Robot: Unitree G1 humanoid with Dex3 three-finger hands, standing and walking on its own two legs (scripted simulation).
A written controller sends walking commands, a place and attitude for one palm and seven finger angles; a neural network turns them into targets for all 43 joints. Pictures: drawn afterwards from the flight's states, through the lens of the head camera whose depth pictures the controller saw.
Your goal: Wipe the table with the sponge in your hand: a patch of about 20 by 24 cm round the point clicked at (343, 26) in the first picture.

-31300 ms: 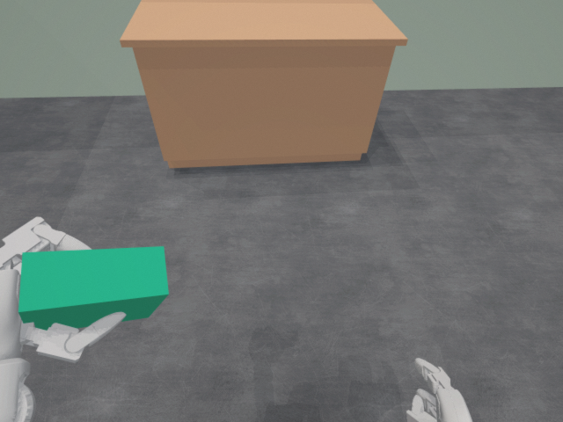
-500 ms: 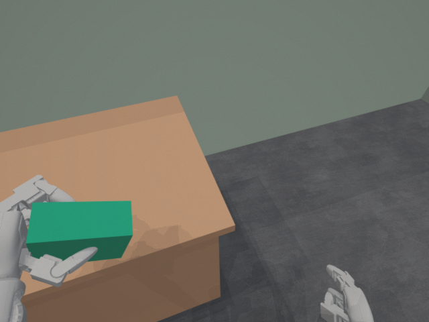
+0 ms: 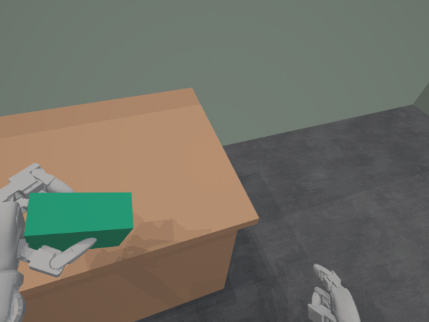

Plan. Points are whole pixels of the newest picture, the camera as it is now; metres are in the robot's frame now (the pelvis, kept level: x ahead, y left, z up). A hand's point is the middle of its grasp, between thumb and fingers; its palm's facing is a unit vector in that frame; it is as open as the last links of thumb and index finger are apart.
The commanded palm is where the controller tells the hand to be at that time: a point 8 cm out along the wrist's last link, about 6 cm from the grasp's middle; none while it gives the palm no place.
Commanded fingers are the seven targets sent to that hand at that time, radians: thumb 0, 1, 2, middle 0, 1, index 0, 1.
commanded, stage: come to a stop and stand still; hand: left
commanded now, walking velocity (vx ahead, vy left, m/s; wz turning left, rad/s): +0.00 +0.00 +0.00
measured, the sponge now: (96, 222) +0.23 +0.20 +0.12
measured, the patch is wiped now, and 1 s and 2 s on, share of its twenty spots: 0.00 0.00 0.00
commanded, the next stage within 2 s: look again from close up in 0.36 s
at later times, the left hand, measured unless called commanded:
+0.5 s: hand (50, 197) +0.24 +0.25 +0.17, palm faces +0.35 -0.80 -0.48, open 9.6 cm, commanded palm +0.17 +0.28 +0.17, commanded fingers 0.00 0.10 1.30 -1.20 -1.60 -1.20 -1.60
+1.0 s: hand (64, 180) +0.27 +0.25 +0.17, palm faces +0.38 -0.85 -0.38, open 9.6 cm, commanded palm +0.20 +0.27 +0.17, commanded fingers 0.00 0.10 1.30 -1.20 -1.60 -1.20 -1.60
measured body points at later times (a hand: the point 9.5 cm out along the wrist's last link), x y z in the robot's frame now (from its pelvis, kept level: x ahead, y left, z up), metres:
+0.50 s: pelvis +0.01 +0.00 +0.00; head +0.02 +0.01 +0.45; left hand +0.21 +0.30 +0.19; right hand +0.19 -0.21 -0.08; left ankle +0.04 +0.08 -0.74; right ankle +0.02 -0.14 -0.74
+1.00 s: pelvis +0.03 +0.00 +0.00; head +0.07 +0.03 +0.44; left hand +0.24 +0.29 +0.19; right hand +0.20 -0.24 -0.07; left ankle +0.04 +0.08 -0.74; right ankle +0.02 -0.14 -0.74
